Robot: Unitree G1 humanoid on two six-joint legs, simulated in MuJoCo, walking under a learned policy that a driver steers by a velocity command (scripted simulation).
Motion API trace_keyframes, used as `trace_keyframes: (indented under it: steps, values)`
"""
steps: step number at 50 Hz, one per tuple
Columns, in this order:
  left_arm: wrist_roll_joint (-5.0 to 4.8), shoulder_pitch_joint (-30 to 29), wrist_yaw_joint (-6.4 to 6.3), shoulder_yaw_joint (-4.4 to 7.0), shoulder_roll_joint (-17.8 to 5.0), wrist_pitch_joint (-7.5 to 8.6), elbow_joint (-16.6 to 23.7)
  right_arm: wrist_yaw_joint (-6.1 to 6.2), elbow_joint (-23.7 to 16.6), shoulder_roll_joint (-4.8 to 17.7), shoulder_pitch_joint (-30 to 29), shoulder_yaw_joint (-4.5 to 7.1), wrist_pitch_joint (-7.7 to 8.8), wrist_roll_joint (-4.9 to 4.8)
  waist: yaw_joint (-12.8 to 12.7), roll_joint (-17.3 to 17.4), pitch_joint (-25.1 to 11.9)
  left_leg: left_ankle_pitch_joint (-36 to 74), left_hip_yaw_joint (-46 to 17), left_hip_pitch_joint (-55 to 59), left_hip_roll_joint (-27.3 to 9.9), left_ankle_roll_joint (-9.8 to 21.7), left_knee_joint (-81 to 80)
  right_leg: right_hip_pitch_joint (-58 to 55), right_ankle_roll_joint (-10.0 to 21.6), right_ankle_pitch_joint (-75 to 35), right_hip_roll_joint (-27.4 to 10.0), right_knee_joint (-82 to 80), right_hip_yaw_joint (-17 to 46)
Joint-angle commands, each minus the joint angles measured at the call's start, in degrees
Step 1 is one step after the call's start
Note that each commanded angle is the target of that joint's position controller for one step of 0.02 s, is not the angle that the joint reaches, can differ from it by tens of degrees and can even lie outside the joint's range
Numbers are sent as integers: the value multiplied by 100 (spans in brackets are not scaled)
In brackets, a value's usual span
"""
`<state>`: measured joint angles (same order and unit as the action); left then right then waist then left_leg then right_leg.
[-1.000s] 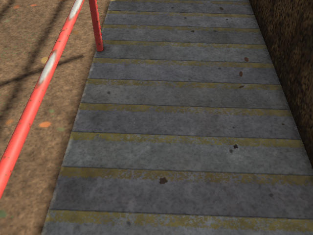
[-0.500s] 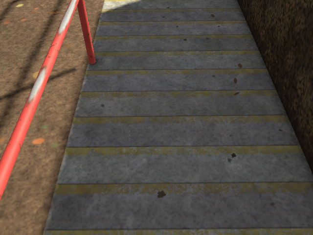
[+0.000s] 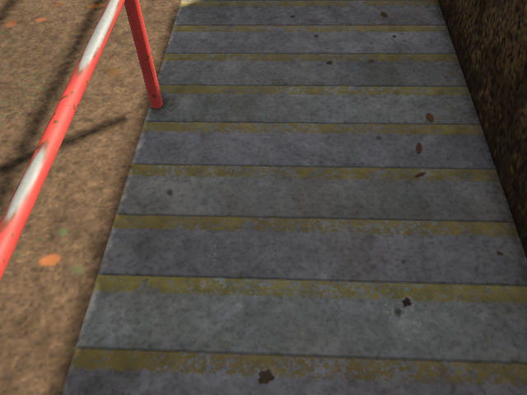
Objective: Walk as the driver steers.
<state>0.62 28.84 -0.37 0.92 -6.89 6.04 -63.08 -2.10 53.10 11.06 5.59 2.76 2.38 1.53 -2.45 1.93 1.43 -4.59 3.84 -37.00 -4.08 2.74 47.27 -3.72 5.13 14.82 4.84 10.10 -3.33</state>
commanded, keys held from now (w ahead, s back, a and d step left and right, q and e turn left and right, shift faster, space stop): w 1.00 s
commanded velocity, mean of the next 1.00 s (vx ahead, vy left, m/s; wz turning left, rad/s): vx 0.49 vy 0.00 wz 0.00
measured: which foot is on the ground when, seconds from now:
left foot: up 0.00-0.16, down 0.18-0.74, up 0.76-1.00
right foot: down 0.00-0.16, up 0.18-0.70, down 0.72-1.00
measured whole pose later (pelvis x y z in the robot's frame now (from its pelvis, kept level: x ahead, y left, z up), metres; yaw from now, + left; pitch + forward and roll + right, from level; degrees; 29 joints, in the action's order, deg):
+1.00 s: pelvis +0.58 -0.03 +0.00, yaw +0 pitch +0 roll +0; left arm 0.6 23.1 0.2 2.9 -10.6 5.6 -60.3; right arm -1.6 54.2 12.2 10.7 3.4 2.5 2.1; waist -0.9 2.1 2.0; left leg -9.5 0.1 -34.3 -6.2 2.5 57.1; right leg 4.5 5.8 10.2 4.7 14.5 -6.1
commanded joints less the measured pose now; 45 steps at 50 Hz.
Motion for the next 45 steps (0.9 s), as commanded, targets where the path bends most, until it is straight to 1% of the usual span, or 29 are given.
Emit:
trace_keyframes:
  steps: [1, 3, 5, 7, 8, 9, 10, 11, 12, 13, 15, 17, 18, 20, 22, 24, 27, 30, 33, 34, 35, 36, 37, 38, 39, 40, 41, 43, 45]
  values:
    - [-4, 421, -47, 84, -718, 76, 95, -16, -490, 72, -795, -46, 56, -55, -17, -645, 685, 394, 311, 20, 251, 40, -904, 398, 417, -3307, -1437, -271, 577]
    - [14, 448, -73, 95, -791, 82, 60, 4, -570, 142, -937, -37, 72, -65, 5, -675, 678, 370, 357, 280, 347, 189, -1279, 147, 417, -3810, -1537, -155, 523]
    - [29, 297, -95, 119, -907, 96, 69, 64, -530, 271, -662, 19, 108, -58, 213, -708, 460, 77, 419, 826, 562, 411, -1475, -144, 370, -5163, -1608, 370, 408]
    - [69, 153, -119, 166, -1057, 61, 79, 157, -185, 492, 453, 148, 169, -53, 693, -763, -170, -308, 411, 1918, 838, 637, -1644, -352, 309, -6215, -1602, 1748, 318]
    - [31, 26, -107, 181, -1103, 31, 114, 206, 106, 612, 1337, 229, 212, -9, 1091, -671, -588, -68, 293, 3039, 733, 759, -2049, 91, 252, -5641, -1471, 2868, 214]
    - [-20, 46, -72, 128, -900, 27, 260, 260, 284, 1035, 2234, 356, 236, 147, 1342, -215, -1211, -855, -950, 4405, -422, 1027, -2108, 1231, 217, -3624, -1189, 4554, 59]
    - [-211, 828, 8, 36, -227, -9, 319, 206, 269, 1418, 2294, 446, 215, 217, 825, 1028, -1805, -1130, -4029, 5811, -2111, 1985, -2691, 3379, 15, 1424, -39, 6839, 20]
    - [-74, 267, -1, 183, -849, -35, 363, 145, 242, 1156, 1820, 411, 154, -25, 793, 122, -1446, -1983, -4298, 5238, -1808, 1840, -3260, 3913, 148, 1094, -291, 7138, 695]
    - [-27, -371, 20, 213, -910, -13, 604, 127, 147, 822, 1176, 303, 174, -89, 597, 15, -527, -1958, -3311, 4306, -1631, 1589, -3469, 4100, 170, 479, -600, 6821, 670]
    - [0, -623, 35, 214, -839, 7, 655, 106, 146, 512, 933, 219, 231, -68, 457, -273, -139, -1250, -2726, 3589, -1393, 1414, -3677, 3873, 163, 160, -780, 6470, 651]
    - [130, -475, 85, 209, -611, -126, 604, 164, 336, 189, 1052, 100, 315, -60, 117, -179, 43, -317, -1821, 2815, -950, 1095, -3831, 3290, 49, 50, -980, 5941, 624]
    - [157, -484, 140, 201, -472, -238, 629, 201, 480, 264, 1378, 83, 400, -70, 26, -95, 86, 321, -1441, 2676, -819, 1055, -3898, 3226, -61, 20, -1014, 5624, 500]
    - [152, -703, 171, 202, -467, -251, 769, 205, 491, 320, 1483, 71, 438, -123, 1, -100, 207, 246, -1362, 2616, -812, 1048, -4000, 3418, -114, -125, -1063, 5406, 441]
    - [84, -1276, 204, 239, -594, -305, 936, 213, 466, 597, 1585, 126, 420, -122, 44, -15, 354, 218, -1121, 2737, -698, 981, -4173, 3881, -175, -589, -1176, 4867, 287]
    - [58, -1860, 217, 233, -627, -321, 1116, 200, 479, 544, 1839, 100, 405, -123, 207, 27, 456, 603, -925, 2944, -601, 913, -4210, 4183, -239, -1014, -1211, 4264, 165]
    - [112, -2312, 228, 182, -570, -322, 1285, 186, 565, 422, 2134, 46, 417, -91, 361, 113, 441, 1281, -684, 3078, -485, 812, -4145, 4102, -318, -1360, -1120, 3649, 35]
    - [56, -2839, 236, 135, -538, -308, 1446, 210, 652, 463, 2449, 28, 427, -93, 523, 196, 417, 1863, -491, 3454, -454, 700, -4006, 3936, -289, -1695, -920, 2932, -174]
    - [50, -3239, 222, 132, -608, -272, 1603, 255, 736, 530, 2638, 26, 403, -42, 613, 228, 473, 2218, -509, 4099, -654, 772, -3805, 4013, -160, -1523, -805, 2494, -208]
    - [59, -3044, 183, 190, -738, -205, 1620, 315, 753, 652, 2464, 56, 380, -1, 369, 276, 369, 3548, -430, 4498, -835, 743, -3227, 3498, 97, -852, -575, 2133, -259]
    - [65, -2629, 143, 239, -822, -180, 1499, 331, 753, 721, 2385, 77, 370, 8, 178, 330, 151, 4277, -386, 4530, -836, 683, -2743, 2962, 202, -611, -396, 2041, -309]
    - [81, -1854, 97, 309, -922, -139, 1241, 328, 752, 764, 2296, 89, 342, 2, -153, 261, -236, 4535, -284, 4463, -724, 604, -1871, 2126, 325, -667, -221, 1735, -376]
    - [175, -869, 43, 405, -1123, -83, 934, 319, 695, 709, 2206, 68, 330, -44, -543, 131, -764, 3632, -154, 3686, -529, 511, -685, 721, 501, -875, -518, 1578, -77]
    - [329, 0, -15, 552, -1696, -62, 821, 274, 469, 322, 2368, -32, 333, -195, -671, -703, -1584, 1133, 152, 2105, -12, 331, 1303, -924, 927, -388, -2096, 1500, 1827]
    - [191, -82, 59, 615, -1841, -155, 787, 225, 514, 273, 2855, 20, 332, -315, -367, -1527, -2098, -2507, -219, 648, 916, 234, 2924, -1639, 1590, -296, -3027, 682, 4263]
    - [40, -779, 98, 551, -1563, -199, 897, 247, 442, 613, 2309, 104, 293, -169, -146, -652, -1253, -2032, -697, 145, 441, 316, 3086, -894, 1353, 160, -2710, 540, 3565]
    - [7, -1255, 121, 439, -1175, -166, 970, 219, 301, 536, 1806, 91, 323, -117, -60, -394, -523, -1572, -680, 86, 240, 310, 2805, -24, 1175, 20, -2484, 325, 2799]
    - [37, -1448, 127, 362, -913, -124, 941, 202, 292, 406, 1660, 84, 317, -101, 133, -232, -114, -1297, -653, 298, 41, 300, 2396, 626, 931, -394, -2195, 104, 2233]
    - [15, -1307, 68, 271, -686, -49, 763, 135, 339, 202, 1823, 71, 166, 56, 404, -393, 38, -1107, -612, 796, -119, 195, 1907, 1256, 664, -917, -1817, -96, 1509]
    - [1, -974, 46, 279, -808, 37, 622, 82, 300, 169, 1739, 81, 69, 85, 465, -449, 90, -1017, -487, 753, -133, 94, 1705, 1314, 703, -1553, -1729, -162, 1247]
Keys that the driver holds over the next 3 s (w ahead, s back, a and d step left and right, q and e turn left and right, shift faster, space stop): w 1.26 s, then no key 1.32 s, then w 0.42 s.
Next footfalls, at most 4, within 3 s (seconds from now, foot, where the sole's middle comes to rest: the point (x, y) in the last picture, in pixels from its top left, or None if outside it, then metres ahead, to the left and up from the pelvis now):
0.18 left None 0.28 0.08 -0.78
0.72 right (329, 354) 0.60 -0.09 -0.78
1.28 left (267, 252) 0.91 0.08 -0.78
1.74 right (329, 240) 0.96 -0.10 -0.78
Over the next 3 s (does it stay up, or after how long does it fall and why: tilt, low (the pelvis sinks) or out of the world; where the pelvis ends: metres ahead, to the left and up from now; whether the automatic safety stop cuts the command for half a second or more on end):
stays up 1.00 -0.05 -0.02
